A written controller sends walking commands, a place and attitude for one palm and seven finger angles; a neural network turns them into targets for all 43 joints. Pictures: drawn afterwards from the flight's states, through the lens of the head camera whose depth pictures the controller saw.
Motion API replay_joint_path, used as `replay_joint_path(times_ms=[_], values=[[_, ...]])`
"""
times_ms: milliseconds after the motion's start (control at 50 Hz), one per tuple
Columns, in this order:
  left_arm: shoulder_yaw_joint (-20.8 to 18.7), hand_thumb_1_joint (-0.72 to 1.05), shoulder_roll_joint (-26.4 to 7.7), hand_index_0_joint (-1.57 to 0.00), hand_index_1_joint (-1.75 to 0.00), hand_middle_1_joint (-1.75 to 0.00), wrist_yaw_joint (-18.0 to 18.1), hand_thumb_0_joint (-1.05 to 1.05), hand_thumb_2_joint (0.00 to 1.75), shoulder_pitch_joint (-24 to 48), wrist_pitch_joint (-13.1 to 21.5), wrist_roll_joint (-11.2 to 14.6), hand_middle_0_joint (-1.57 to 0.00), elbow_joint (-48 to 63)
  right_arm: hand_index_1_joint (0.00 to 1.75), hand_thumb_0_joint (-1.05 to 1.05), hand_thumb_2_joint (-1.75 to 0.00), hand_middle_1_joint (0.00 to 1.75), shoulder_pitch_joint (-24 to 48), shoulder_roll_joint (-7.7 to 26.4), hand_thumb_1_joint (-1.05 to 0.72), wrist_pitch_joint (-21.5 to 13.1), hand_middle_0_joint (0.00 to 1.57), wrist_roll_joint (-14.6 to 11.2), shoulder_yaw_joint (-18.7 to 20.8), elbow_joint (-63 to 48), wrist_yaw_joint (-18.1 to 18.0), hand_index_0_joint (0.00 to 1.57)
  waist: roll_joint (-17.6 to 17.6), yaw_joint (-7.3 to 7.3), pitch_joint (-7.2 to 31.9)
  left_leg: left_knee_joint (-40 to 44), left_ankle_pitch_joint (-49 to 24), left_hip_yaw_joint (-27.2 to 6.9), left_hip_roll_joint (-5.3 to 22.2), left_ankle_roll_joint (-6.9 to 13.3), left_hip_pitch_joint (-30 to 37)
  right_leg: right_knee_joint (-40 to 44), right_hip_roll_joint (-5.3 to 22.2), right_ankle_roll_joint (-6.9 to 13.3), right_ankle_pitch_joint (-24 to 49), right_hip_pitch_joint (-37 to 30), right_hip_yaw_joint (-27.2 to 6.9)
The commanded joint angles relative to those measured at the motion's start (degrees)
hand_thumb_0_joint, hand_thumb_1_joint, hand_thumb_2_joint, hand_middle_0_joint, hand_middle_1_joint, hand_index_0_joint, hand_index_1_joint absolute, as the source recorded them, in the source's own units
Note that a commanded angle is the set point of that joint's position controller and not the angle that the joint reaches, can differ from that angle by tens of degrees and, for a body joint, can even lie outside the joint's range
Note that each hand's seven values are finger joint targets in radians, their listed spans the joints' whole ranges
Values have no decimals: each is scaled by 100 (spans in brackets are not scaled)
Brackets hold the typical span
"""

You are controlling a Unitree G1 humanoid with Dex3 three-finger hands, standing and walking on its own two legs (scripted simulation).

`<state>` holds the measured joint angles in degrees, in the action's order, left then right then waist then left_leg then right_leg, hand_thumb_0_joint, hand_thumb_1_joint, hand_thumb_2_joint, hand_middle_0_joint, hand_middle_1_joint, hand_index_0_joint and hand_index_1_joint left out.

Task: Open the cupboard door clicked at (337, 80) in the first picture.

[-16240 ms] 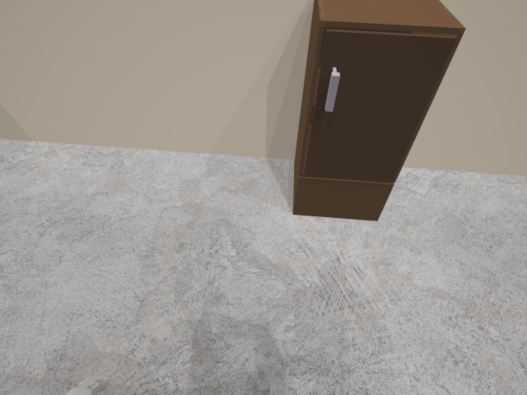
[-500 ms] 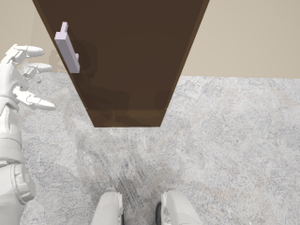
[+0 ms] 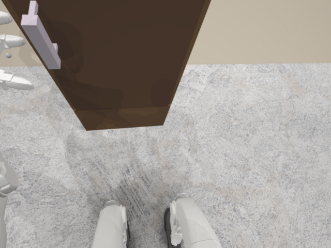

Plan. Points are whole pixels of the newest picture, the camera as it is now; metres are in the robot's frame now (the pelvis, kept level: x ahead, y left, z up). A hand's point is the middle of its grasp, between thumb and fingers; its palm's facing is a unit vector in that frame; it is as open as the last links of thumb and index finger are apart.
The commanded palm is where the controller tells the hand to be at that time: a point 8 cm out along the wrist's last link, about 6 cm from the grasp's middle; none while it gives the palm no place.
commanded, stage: move the hooked fingers beside the handle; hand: left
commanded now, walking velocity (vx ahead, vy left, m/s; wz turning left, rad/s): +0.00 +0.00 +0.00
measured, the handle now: (44, 37) +0.57 +0.22 +0.06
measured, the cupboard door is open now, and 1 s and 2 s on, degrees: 0 0 0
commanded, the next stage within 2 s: slide the fingers in behind the handle in 0.74 s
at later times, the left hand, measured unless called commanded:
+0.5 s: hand (11, 63) +0.50 +0.27 +0.06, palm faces -0.01 -1.00 -0.02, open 14.0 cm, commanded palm +0.49 +0.31 +0.07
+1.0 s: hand (17, 58) +0.51 +0.26 +0.07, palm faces +0.00 -1.00 -0.04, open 14.0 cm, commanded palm +0.49 +0.30 +0.06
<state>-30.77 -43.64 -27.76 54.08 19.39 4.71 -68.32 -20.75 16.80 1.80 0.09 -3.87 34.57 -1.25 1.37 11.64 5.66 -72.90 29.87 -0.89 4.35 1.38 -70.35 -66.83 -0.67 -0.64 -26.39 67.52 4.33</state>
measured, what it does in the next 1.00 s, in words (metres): stands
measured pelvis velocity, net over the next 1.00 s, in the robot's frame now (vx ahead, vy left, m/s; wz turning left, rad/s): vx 0.01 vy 0.00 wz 0.01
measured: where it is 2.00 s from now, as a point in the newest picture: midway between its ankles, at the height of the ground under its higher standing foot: (148, 244)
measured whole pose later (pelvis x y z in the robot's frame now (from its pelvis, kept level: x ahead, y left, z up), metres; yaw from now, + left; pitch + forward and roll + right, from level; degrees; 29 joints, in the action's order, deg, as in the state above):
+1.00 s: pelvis +0.01 +0.00 +0.00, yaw +0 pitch +27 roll -5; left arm -28.6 -39.8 -26.2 51.5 21.7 6.0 -66.1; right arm -19.8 16.1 3.5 0.1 -3.3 35.0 -0.7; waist 1.3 10.6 5.7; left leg -72.3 30.4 -1.4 4.3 0.9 -68.7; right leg -66.5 -0.8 -0.3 -27.2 65.9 4.7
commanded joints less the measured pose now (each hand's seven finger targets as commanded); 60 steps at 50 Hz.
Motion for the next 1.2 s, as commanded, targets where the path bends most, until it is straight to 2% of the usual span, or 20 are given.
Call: replay_joint_path(times_ms=[0,80,120,180,260,320,400,480,540,600,640,720,760,820,860,920,960,1020,1140,1180], values=[[-400,-50,-1931,-30,-120,-120,76,0,30,1874,431,184,-30,1378,30,0,-90,30,-1043,1170,-90,11,20,44,430,-279,-55,20,1170,-191,3331,869,-2576,-394,-113,24,2895,670,-216,160,1443,-1209,-133],[-535,-50,-1990,-30,-120,-120,47,0,30,1592,402,225,-30,1424,30,0,-90,30,-1013,1163,-90,79,20,25,440,-341,-20,20,1170,-282,3284,948,-2528,-369,-119,13,2888,717,-236,169,1425,-1319,-113],[-369,-50,-1796,-30,-120,-120,46,0,30,1719,388,238,-30,1415,30,0,-90,30,-989,1136,-90,88,20,13,428,-331,-15,20,1071,-187,3067,959,-2349,-358,-125,42,2763,760,-243,155,1336,-1286,-120],[-337,-50,-1746,-30,-120,-120,44,0,30,1853,497,253,-30,1626,30,0,-90,30,-997,1138,-90,91,20,28,452,-286,-19,20,1277,-159,3145,981,-2533,-423,-101,0,3113,764,-254,177,1332,-1103,-87],[-98,-50,-1303,-30,-120,-120,17,0,30,1697,607,338,-30,1875,30,0,-90,30,-997,1110,-90,84,20,37,501,-233,8,20,1558,-205,3284,1044,-2956,-535,-70,-99,3749,798,-259,214,1286,-837,-3],[212,-50,-857,-30,-120,-120,28,0,30,1681,456,370,-30,1465,30,0,-90,30,-968,1092,-90,94,20,23,498,-155,-8,20,1153,-45,2818,1117,-2490,-555,-85,-65,3441,881,-243,187,1108,-748,31],[342,-50,-740,-30,-120,-120,167,0,30,1813,363,280,-30,1268,30,0,-90,30,-967,1099,-90,93,20,30,491,-172,-36,20,1154,-33,2552,1173,-2309,-578,-112,-77,3315,861,-210,203,998,-587,33],[-114,-50,-1349,-30,-120,-120,389,0,30,2052,644,203,-30,1685,30,0,-90,30,-939,1085,-90,83,20,80,477,-213,-30,20,1343,-151,3111,1015,-2681,-535,-128,-95,3432,747,-209,217,1236,-845,-34],[-254,-50,-1493,-30,-120,-120,439,0,30,1975,806,207,-30,1765,30,0,-90,30,-905,1058,-90,79,20,81,458,-259,-16,20,1317,-201,3236,973,-2941,-500,-128,-90,3442,699,-231,228,1446,-1085,-55],[-100,-50,-1336,-30,-120,-120,385,0,30,1780,751,157,-30,1727,30,0,-90,30,-851,1042,-90,122,20,65,451,-284,28,20,1541,-250,3271,983,-2987,-471,-124,-112,3522,730,-219,210,1452,-1100,-62],[-150,-50,-1355,-30,-120,-120,291,0,30,1481,601,195,-30,1399,30,0,-90,30,-901,1073,-90,159,20,37,449,-309,12,20,1136,-211,3093,991,-2878,-440,-128,-49,3260,742,-241,204,1533,-1244,-62],[44,-50,-1227,-30,-120,-120,139,0,30,1654,365,244,-30,1143,30,0,-90,30,-880,1087,-90,164,20,-13,431,-315,-38,20,821,-69,2728,1006,-2223,-351,-161,43,2663,832,-228,148,1392,-1337,-118],[12,-50,-1268,-30,-120,-120,117,0,30,1893,495,285,-30,1435,30,0,-90,30,-907,1088,-90,140,20,10,454,-289,-59,20,1093,-75,3019,945,-2437,-371,-149,23,2940,777,-223,165,1461,-1213,-134],[-158,-50,-1450,-30,-120,-120,147,0,30,1994,657,326,-30,1489,30,0,-90,30,-912,1081,-90,102,20,27,449,-226,-68,20,964,-76,3122,863,-2360,-353,-157,40,2793,756,-233,154,1452,-1317,-180],[-60,-50,-1328,-30,-120,-120,138,0,30,2051,715,330,-30,1489,30,0,-90,30,-920,1059,-90,88,20,30,445,-194,-57,20,1153,-79,3179,836,-2425,-362,-161,26,2868,709,-231,173,1462,-1230,-171],[150,-50,-1086,-30,-120,-120,167,0,30,1880,565,256,-30,1252,30,0,-90,30,-927,1049,-90,88,20,24,443,-174,-44,20,1106,-42,2955,870,-2227,-342,-165,40,2752,760,-219,162,1326,-1169,-172],[92,-50,-1119,-30,-120,-120,189,0,30,1773,535,258,-30,1436,30,0,-90,30,-964,1069,-90,98,20,30,468,-204,-33,20,1253,-140,3238,904,-2498,-370,-159,10,3042,733,-208,178,1457,-1191,-139],[-31,-50,-1252,-30,-120,-120,301,0,30,1804,481,255,-30,1592,30,0,-90,30,-938,1050,-90,110,20,23,460,-249,-29,20,1084,-177,3286,919,-2424,-349,-175,33,2863,745,-207,159,1505,-1426,-162],[-39,-50,-1151,-30,-120,-120,539,0,30,1923,609,260,-30,1735,30,0,-90,30,-894,984,-90,63,20,30,447,-256,-14,20,957,-127,3101,901,-2229,-261,-183,66,2650,771,-229,156,1518,-1549,-212],[-15,-50,-1129,-30,-120,-120,579,0,30,1759,640,189,-30,1697,30,0,-90,30,-878,987,-90,63,20,26,457,-263,-4,20,1149,-196,3128,952,-2217,-260,-190,24,2766,786,-214,165,1446,-1506,-209]])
